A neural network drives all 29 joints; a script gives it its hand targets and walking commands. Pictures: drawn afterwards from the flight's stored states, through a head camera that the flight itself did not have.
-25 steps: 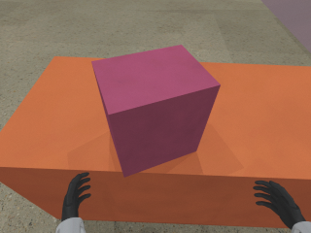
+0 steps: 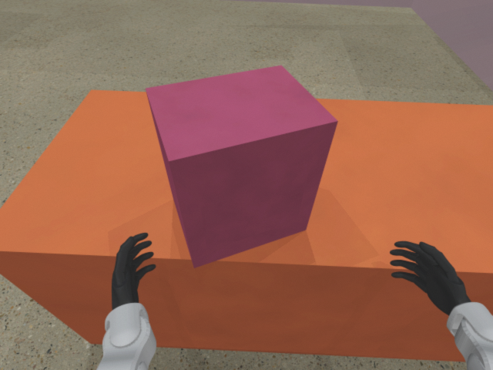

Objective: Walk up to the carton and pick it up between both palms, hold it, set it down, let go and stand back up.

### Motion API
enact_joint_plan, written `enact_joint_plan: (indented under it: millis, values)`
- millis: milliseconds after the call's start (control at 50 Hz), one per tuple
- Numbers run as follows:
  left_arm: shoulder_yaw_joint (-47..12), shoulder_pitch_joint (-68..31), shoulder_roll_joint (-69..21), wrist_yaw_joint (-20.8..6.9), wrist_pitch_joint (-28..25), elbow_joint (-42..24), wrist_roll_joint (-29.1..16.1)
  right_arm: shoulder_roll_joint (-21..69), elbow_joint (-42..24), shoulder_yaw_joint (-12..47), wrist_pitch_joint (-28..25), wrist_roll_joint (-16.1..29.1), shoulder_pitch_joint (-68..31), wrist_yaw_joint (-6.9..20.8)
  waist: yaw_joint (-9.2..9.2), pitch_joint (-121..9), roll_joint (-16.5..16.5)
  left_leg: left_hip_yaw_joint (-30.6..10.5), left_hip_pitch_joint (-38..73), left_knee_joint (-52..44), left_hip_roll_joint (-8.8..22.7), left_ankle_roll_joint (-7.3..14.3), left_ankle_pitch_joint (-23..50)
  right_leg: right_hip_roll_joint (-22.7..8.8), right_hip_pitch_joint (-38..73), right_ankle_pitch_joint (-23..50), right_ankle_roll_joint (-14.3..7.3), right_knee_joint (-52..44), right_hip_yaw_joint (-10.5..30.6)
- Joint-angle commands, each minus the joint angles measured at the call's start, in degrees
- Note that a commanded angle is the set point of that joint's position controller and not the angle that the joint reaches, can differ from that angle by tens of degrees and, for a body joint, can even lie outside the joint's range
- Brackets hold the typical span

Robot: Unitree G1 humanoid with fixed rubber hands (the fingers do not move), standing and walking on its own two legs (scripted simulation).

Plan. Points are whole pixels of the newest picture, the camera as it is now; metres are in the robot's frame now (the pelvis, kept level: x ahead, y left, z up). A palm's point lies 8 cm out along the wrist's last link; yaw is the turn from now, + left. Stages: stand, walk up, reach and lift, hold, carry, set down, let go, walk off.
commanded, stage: reach and lift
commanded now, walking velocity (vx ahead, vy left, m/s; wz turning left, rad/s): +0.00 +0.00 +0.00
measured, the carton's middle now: (236, 168) +0.46 +0.08 +0.07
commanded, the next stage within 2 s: none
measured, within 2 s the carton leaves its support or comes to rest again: neither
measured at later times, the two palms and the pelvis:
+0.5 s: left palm (108, 256) +0.23 +0.23 +0.09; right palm (435, 240) +0.32 -0.26 +0.07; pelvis +0.00 +0.01 +0.01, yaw +0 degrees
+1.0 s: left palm (93, 215) +0.26 +0.25 +0.14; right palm (416, 181) +0.39 -0.22 +0.13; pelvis -0.01 +0.00 +0.01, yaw +1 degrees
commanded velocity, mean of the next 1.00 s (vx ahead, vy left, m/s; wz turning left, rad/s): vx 0.00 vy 0.00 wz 0.00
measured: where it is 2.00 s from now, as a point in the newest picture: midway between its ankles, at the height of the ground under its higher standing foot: outside the picture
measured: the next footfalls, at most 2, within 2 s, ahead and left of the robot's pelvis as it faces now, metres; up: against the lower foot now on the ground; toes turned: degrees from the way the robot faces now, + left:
none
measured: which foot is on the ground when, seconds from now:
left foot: down 0.00-1.00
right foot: down 0.00-1.00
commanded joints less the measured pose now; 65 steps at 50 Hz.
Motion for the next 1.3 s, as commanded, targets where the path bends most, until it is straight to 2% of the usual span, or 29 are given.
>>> enact_joint_plan:
  millis: [0,120,140,200,220,240,260,280,360,380,440,460,560,580,620,700,740,780,820,880,920,940,1040,1060,1160,1180,1220,1260,1280]
  values:
    - [0.8,-9.8,0.9,0.8,4.1,-10.2,0.0,-14.2,-7.2,-5.4,3.9,-0.4,-12.7,-0.8,0.16,-4.0,-5.6,4.4,0.4,-5.7,-5.6,3.0,4.1,3.1,2.9,-2.8,-6.1,-9.6,-1.1]
    - [3.9,-14.7,2.6,0.3,9.0,-12.3,1.6,-13.4,-12.7,-6.2,7.4,-1.8,-18.3,-2.6,1.37,-6.2,-5.7,4.4,0.9,-6.0,-6.4,2.7,7.4,2.9,6.9,3.3,-5.8,-10.3,-0.3]
    - [4.1,-11.7,2.2,0.2,9.6,-13.6,1.7,-12.8,-12.3,-6.3,7.9,-1.5,-16.7,-2.9,1.38,-6.3,-4.1,4.2,1.4,-6.1,-6.6,2.6,9.3,3.0,8.2,7.1,-5.9,-9.8,-0.9]
    - [3.8,-12.7,3.9,0.0,10.7,-17.6,1.3,-14.8,-14.7,-7.9,7.9,-2.1,-18.0,-3.6,-0.08,-10.0,-3.0,4.5,4.9,-6.0,-6.7,2.0,15.7,4.2,9.6,12.9,-5.7,-9.4,-2.4]
    - [4.9,-12.8,4.6,-0.4,11.0,-17.3,1.2,-14.1,-15.7,-7.5,8.2,-1.9,-18.4,-3.8,0.12,-10.3,-4.5,4.6,5.6,-5.9,-6.5,1.7,16.0,4.0,10.6,14.2,-5.8,-9.8,-2.1]
    - [4.2,-12.4,4.5,-0.8,11.5,-18.3,0.4,-15.0,-15.5,-7.9,8.9,-2.1,-17.9,-4.0,-1.01,-11.2,-3.9,4.6,6.1,-5.9,-6.8,1.7,16.5,4.2,11.2,14.6,-5.5,-9.8,-2.6]
    - [3.5,-11.6,3.8,-0.9,11.8,-19.2,0.4,-14.5,-14.8,-8.4,9.2,-1.8,-17.5,-4.1,-1.04,-10.8,-2.1,4.3,7.0,-6.0,-6.8,1.3,18.4,4.4,10.1,14.2,-5.8,-10.5,-2.9]
    - [3.5,-12.5,3.9,-1.0,12.5,-19.4,0.1,-15.3,-15.4,-8.4,9.9,-2.6,-18.6,-4.1,-1.41,-11.5,-3.4,4.0,8.4,-5.9,-6.4,1.3,18.7,4.6,9.6,14.2,-6.1,-11.0,-3.3]
    - [3.0,-16.3,4.8,-1.3,14.3,-20.9,-0.8,-15.8,-14.4,-8.9,12.4,-2.4,-22.5,-3.7,-1.2,-11.0,-1.5,3.8,10.4,-6.6,-6.0,1.1,19.2,4.2,6.4,10.3,-6.4,-12.3,-3.4]
    - [2.7,-14.7,3.5,-1.3,15.2,-20.9,-1.0,-15.5,-13.7,-8.6,13.1,-2.9,-22.0,-3.3,-1.75,-9.3,-2.9,3.3,10.1,-6.8,-6.1,1.0,17.9,4.6,5.8,9.2,-6.3,-13.0,-3.8]
    - [3.0,-18.7,4.4,-1.3,16.8,-20.3,-1.3,-14.4,-15.5,-8.2,15.0,-2.6,-25.3,-3.5,-0.59,-9.5,-2.6,3.4,9.0,-7.3,-6.3,1.4,16.6,4.1,5.8,8.1,-6.0,-13.5,-3.7]
    - [3.4,-19.3,4.6,-1.1,17.4,-19.3,-1.8,-15.8,-15.4,-8.3,15.3,-3.3,-27.0,-3.5,-0.96,-9.2,-4.8,3.8,7.8,-7.8,-6.2,1.4,15.7,4.2,6.9,7.5,-5.9,-13.4,-3.6]
    - [7.1,-27.2,7.2,-0.9,21.6,-17.6,-1.6,-15.3,-16.8,-7.5,19.0,-3.1,-35.1,-4.3,1.08,-9.5,-5.8,4.1,5.7,-9.1,-6.4,2.0,13.7,4.3,9.1,7.6,-5.4,-12.8,-3.5]
    - [6.4,-26.7,6.3,-0.7,22.5,-18.4,-1.9,-15.8,-16.6,-8.1,19.7,-3.1,-35.2,-4.2,0.17,-9.6,-4.5,4.1,5.5,-9.3,-6.7,1.7,13.7,4.3,8.9,7.2,-5.4,-12.7,-3.6]
    - [7.7,-26.6,6.5,-1.0,23.8,-18.5,-1.3,-13.3,-16.0,-6.5,21.0,-3.0,-35.1,-4.9,1.72,-11.2,-4.3,4.2,4.0,-8.7,-6.8,1.8,15.8,4.3,11.9,10.3,-5.0,-12.2,-3.1]
    - [9.6,-26.9,7.8,-1.8,27.4,-19.1,-1.4,-16.1,-15.7,-5.8,23.3,-2.5,-37.7,-6.4,0.69,-14.3,-4.0,4.2,5.8,-8.2,-7.0,1.2,22.0,5.3,14.2,17.6,-4.7,-11.2,-3.7]
    - [9.7,-29.1,8.5,-2.2,29.1,-19.6,-2.0,-16.1,-15.4,-6.5,25.0,-1.6,-38.3,-6.4,0.2,-15.2,-1.3,4.2,6.6,-8.2,-7.2,1.0,21.1,4.7,13.7,15.9,-4.7,-11.7,-3.4]
    - [9.1,-33.3,9.0,-2.2,30.3,-22.0,-2.6,-15.4,-16.6,-6.7,26.2,-1.5,-42.4,-6.3,0.68,-15.8,-0.8,4.0,7.2,-8.3,-7.2,0.7,20.8,5.1,12.1,14.1,-4.9,-12.0,-3.5]
    - [9.4,-34.9,10.1,-2.0,31.1,-23.7,-3.7,-15.7,-17.8,-7.7,27.1,-2.3,-44.0,-6.8,-0.18,-17.3,-1.4,4.0,7.1,-8.9,-7.4,0.9,17.8,5.1,11.6,12.1,-4.4,-11.7,-3.7]
    - [10.6,-38.7,12.3,-1.9,32.2,-22.2,-4.8,-15.0,-17.9,-7.8,29.4,-2.8,-47.3,-7.1,0.49,-17.4,-2.6,4.1,3.3,-9.3,-7.4,1.7,12.9,4.4,11.4,9.3,-3.9,-11.3,-3.1]
    - [10.7,-41.9,13.0,-1.9,33.5,-20.8,-4.8,-14.9,-17.2,-7.4,30.6,-2.9,-51.1,-7.4,1.17,-18.4,-1.9,4.2,2.6,-9.1,-7.4,1.4,14.2,4.2,11.4,9.6,-3.9,-11.1,-3.2]
    - [10.6,-41.4,12.6,-2.2,34.2,-17.7,-5.3,-14.9,-15.3,-6.7,31.5,-3.5,-49.9,-7.6,0.57,-16.9,-4.0,4.3,2.9,-9.3,-7.2,1.8,13.9,4.4,11.6,10.4,-3.8,-11.3,-3.1]
    - [11.6,-46.4,14.2,-2.9,37.0,-13.6,-6.2,-15.5,-11.2,-5.8,34.0,-3.4,-55.1,-8.0,0.82,-18.9,-3.5,4.8,1.9,-9.4,-7.3,1.2,16.6,4.7,13.2,11.9,-3.7,-11.0,-3.4]
    - [12.6,-46.5,14.4,-3.0,37.3,-12.6,-5.8,-15.4,-11.7,-5.1,34.1,-2.8,-56.9,-8.1,1.62,-19.6,-4.8,4.3,1.8,-9.2,-7.1,1.5,17.0,4.7,13.3,12.6,-3.4,-10.7,-3.5]
    - [13.1,-50.7,15.7,-2.9,38.7,-13.8,-6.1,-15.5,-13.4,-4.0,34.9,-1.4,-62.1,-8.6,2.92,-23.3,-3.8,4.6,1.8,-8.1,-7.3,0.5,22.0,4.9,15.6,16.3,-3.2,-9.9,-3.7]
    - [13.0,-50.9,15.7,-2.7,39.1,-13.0,-5.9,-16.3,-10.6,-4.8,35.4,-1.4,-61.7,-8.7,2.13,-22.1,-2.7,4.6,2.4,-8.2,-7.2,0.3,22.7,4.9,14.8,16.4,-3.2,-10.1,-3.6]
    - [13.5,-52.9,16.1,-3.0,39.3,-12.4,-6.6,-16.6,-11.5,-4.7,35.8,-2.3,-63.4,-8.6,2.04,-22.0,-4.6,4.5,1.3,-8.7,-7.3,0.4,20.7,5.1,15.4,15.0,-3.4,-10.1,-3.7]
    - [14.2,-57.2,17.4,-2.9,39.1,-11.5,-6.9,-14.9,-10.7,-2.9,36.3,-1.3,-67.5,-8.4,4.05,-23.6,-4.3,5.0,0.8,-8.5,-7.2,0.9,19.3,4.6,14.5,13.2,-3.0,-10.1,-3.2]
    - [13.2,-56.7,16.4,-2.7,39.3,-11.0,-7.4,-15.2,-9.9,-3.0,37.1,-1.0,-67.2,-8.1,3.43,-24.1,-4.1,4.7,0.8,-8.6,-7.1,0.9,19.3,4.5,14.4,13.6,-2.9,-9.8,-3.0]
